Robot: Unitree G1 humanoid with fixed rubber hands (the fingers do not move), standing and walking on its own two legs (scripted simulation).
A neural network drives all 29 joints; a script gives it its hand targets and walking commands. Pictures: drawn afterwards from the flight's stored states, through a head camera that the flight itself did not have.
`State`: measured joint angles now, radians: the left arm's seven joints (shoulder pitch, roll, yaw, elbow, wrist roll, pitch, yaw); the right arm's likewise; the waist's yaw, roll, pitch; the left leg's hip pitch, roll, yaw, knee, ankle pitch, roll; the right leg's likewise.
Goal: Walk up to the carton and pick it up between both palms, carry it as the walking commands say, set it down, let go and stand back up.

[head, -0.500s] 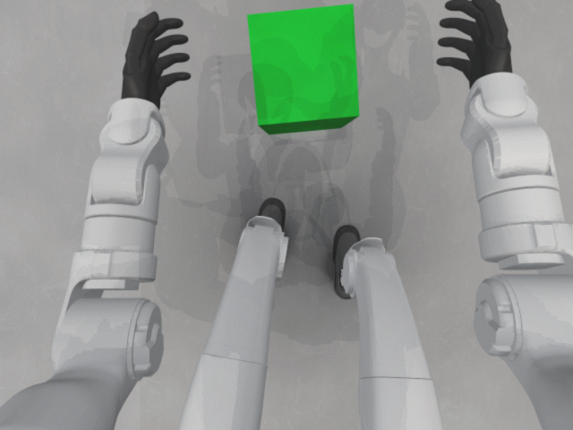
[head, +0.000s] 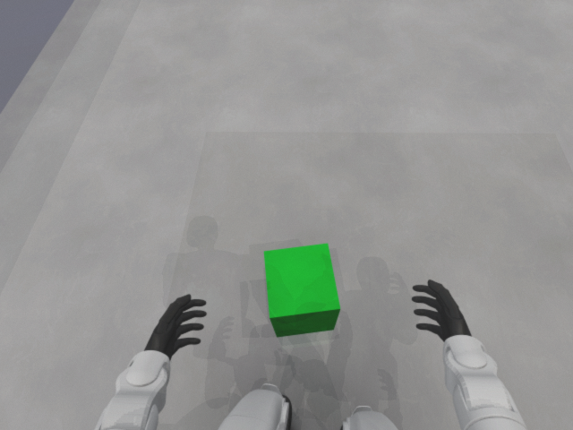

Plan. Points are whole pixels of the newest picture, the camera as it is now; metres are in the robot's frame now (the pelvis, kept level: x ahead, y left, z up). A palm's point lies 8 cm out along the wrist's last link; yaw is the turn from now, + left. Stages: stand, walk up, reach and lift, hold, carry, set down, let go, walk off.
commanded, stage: let go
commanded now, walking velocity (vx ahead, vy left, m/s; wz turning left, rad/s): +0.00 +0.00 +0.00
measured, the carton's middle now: (300, 292) +0.47 +0.05 -0.61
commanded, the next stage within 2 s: stand in 0.72 s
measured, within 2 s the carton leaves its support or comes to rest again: neither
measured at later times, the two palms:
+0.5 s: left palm (181, 346) +0.21 +0.19 -0.05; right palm (525, 375) +0.22 -0.26 -0.05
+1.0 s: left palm (122, 393) +0.15 +0.27 -0.07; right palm (558, 408) +0.18 -0.29 -0.05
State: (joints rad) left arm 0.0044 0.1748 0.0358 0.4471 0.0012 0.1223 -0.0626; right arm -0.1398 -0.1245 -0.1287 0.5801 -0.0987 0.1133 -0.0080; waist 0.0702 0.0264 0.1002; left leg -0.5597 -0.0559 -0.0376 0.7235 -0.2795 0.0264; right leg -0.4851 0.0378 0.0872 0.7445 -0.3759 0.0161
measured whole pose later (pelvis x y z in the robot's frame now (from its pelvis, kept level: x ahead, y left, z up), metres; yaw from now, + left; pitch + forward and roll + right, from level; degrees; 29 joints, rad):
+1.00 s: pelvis +0.06 -0.02 +0.02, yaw +2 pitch -3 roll +0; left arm 0.31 0.30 0.08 0.73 0.05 0.02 0.02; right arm 0.27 -0.28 -0.05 0.77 -0.05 -0.01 -0.02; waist 0.01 -0.03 -0.14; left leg -0.20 -0.03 -0.07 0.56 -0.32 0.01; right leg -0.08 0.04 0.04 0.50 -0.37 -0.02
